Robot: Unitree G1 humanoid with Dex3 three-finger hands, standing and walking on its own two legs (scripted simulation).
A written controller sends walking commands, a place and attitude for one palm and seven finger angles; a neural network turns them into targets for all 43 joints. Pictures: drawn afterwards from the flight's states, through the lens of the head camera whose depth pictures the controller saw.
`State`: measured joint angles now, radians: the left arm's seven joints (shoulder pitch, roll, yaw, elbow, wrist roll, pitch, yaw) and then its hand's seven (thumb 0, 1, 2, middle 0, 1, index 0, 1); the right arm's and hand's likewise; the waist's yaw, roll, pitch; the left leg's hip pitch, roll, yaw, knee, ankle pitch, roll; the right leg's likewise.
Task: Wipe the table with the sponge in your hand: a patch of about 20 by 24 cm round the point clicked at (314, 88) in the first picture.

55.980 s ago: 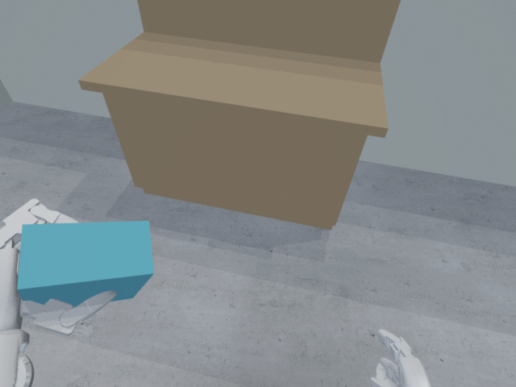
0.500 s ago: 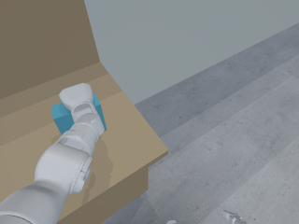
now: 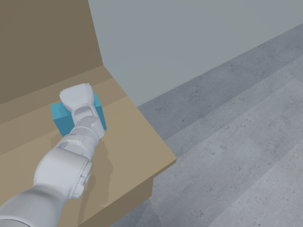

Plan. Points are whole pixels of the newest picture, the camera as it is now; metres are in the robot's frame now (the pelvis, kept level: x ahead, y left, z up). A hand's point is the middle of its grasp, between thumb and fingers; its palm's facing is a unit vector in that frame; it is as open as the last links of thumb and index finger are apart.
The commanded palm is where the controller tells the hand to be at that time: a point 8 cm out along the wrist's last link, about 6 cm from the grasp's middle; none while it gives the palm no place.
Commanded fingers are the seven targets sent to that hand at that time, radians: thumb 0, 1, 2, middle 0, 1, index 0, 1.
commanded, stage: wipe back along the third lane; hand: left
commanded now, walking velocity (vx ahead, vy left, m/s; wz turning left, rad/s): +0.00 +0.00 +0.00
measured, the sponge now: (82, 122) +0.44 +0.21 -0.03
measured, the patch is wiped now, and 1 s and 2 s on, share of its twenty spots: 1.00 1.00 1.00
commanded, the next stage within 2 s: slide back across to the middle lane in 1.40 s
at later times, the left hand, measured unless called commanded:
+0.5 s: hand (84, 118) +0.42 +0.18 +0.02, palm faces -0.03 -0.06 -1.00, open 10.1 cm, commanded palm +0.37 +0.16 +0.06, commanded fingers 0.00 0.10 1.30 -1.20 -1.60 -1.20 -1.60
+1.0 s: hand (94, 133) +0.37 +0.15 +0.03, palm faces -0.06 -0.04 -1.00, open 10.1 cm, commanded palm +0.32 +0.12 +0.06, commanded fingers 0.00 0.10 1.30 -1.20 -1.60 -1.20 -1.60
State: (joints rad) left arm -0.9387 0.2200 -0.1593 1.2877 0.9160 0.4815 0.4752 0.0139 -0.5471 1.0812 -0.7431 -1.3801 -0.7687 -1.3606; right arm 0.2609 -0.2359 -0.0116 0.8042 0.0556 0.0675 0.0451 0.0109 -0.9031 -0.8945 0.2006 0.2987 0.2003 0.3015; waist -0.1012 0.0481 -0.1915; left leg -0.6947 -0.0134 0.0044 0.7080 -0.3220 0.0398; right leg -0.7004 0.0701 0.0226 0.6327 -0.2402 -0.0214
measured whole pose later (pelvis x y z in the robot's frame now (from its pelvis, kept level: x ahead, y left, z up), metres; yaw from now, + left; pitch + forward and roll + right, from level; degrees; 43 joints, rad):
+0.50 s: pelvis +0.04 +0.01 +0.01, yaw +2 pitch +11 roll -2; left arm -0.66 0.05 -0.37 0.98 0.90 0.60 0.45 -0.01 -0.47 1.04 -0.67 -1.43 -0.68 -1.43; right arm 0.05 -0.21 -0.02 0.75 0.06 0.21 0.09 0.01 -0.90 -0.89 0.20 0.30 0.20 0.30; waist 0.02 0.02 -0.19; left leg -0.45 -0.04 -0.01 0.60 -0.34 0.05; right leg -0.45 0.05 0.01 0.53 -0.27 -0.01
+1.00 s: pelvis +0.02 +0.00 +0.01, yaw +3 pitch +7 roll -1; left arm -0.57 0.00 -0.47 0.88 0.91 0.66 0.41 -0.01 -0.47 1.04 -0.68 -1.41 -0.69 -1.42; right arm 0.03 -0.19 0.00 0.75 0.07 0.26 0.08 0.01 -0.90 -0.89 0.20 0.30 0.20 0.30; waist 0.04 0.03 -0.16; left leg -0.40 -0.04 -0.03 0.59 -0.31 0.03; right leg -0.41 0.04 -0.01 0.56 -0.27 -0.03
